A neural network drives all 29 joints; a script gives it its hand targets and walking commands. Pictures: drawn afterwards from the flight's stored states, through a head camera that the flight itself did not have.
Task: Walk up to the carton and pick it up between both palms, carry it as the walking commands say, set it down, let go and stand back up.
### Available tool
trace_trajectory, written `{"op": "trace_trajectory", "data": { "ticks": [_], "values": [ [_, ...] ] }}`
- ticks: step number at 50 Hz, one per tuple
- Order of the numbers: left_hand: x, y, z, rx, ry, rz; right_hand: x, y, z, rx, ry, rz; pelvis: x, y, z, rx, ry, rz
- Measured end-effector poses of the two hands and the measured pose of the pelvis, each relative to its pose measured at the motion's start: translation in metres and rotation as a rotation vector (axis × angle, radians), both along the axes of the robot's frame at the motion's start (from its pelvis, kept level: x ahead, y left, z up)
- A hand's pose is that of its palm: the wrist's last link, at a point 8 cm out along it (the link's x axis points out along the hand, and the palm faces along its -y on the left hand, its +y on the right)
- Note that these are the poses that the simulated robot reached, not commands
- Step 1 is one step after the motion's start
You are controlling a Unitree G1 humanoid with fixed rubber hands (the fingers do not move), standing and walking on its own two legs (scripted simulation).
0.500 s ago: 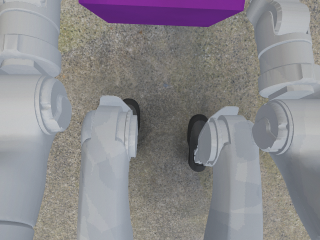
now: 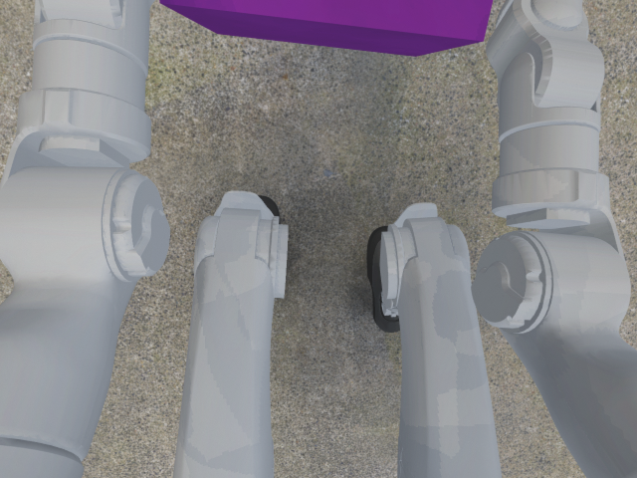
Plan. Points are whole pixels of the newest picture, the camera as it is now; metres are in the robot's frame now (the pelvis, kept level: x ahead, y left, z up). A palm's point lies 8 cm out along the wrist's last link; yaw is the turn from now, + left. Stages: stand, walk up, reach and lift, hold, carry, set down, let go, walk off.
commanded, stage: reach and lift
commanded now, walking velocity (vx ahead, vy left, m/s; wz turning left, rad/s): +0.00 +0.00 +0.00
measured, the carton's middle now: out of the picture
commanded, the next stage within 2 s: none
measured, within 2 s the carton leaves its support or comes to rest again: neither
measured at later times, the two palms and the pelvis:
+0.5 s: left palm out of the picture +0.55 +0.21 -0.07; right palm out of the picture +0.53 -0.13 -0.08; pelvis +0.00 -0.01 +0.05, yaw +2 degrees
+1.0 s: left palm out of the picture +0.52 +0.21 +0.06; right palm out of the picture +0.52 -0.13 +0.05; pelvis +0.03 -0.01 +0.09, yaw +2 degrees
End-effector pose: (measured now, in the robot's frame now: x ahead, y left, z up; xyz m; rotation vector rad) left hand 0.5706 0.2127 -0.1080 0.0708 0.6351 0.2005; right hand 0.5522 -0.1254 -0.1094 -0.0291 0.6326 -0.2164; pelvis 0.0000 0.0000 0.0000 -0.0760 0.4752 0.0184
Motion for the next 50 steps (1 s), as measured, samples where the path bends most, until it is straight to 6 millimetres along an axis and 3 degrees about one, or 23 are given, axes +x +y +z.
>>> {"op": "trace_trajectory", "data": {
  "ticks": [7,16,26,31,39,43,50],
  "values": [
    [-0.012,0.000,0.009,0.035,0.069,-0.002,-0.007,0.000,0.009,0.012,0.065,0.010,0.006,-0.006,0.007,0.019,0.096,-0.010],
    [-0.014,0.007,0.032,0.030,0.028,0.037,-0.008,0.008,0.020,0.016,0.033,0.021,0.004,-0.017,0.031,0.038,0.033,0.012],
    [-0.026,-0.010,0.035,-0.006,0.036,0.001,-0.030,-0.007,0.036,-0.009,0.051,-0.029,0.001,-0.014,0.049,0.024,-0.032,0.019],
    [-0.031,-0.014,0.060,0.007,0.040,-0.007,-0.041,-0.011,0.055,-0.018,0.059,-0.043,-0.005,-0.011,0.059,0.027,-0.067,0.018],
    [-0.033,-0.005,0.105,0.010,0.015,0.028,-0.032,-0.002,0.098,-0.011,0.033,-0.022,-0.009,-0.011,0.067,0.031,-0.031,0.023],
    [-0.042,-0.002,0.121,0.011,0.048,0.047,-0.031,0.001,0.118,-0.017,0.065,0.009,0.003,-0.011,0.070,0.027,0.067,0.023],
    [-0.049,-0.004,0.169,0.021,0.065,0.042,-0.037,-0.002,0.164,-0.002,0.085,0.008,0.031,-0.010,0.092,0.017,0.185,0.018]
  ]
}}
